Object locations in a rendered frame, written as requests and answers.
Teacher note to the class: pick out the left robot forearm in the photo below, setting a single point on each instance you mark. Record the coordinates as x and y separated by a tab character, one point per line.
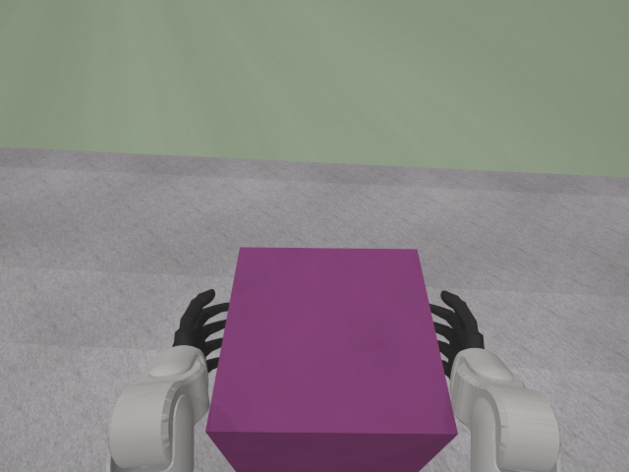
151	426

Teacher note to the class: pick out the robot left hand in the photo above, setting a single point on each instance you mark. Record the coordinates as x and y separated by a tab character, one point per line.
192	330

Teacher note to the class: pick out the right robot forearm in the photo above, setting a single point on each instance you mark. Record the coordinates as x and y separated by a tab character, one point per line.
513	429

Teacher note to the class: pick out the carton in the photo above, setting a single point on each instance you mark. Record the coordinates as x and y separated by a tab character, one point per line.
329	363

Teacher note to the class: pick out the robot right hand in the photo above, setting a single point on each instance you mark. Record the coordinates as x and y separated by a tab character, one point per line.
464	333

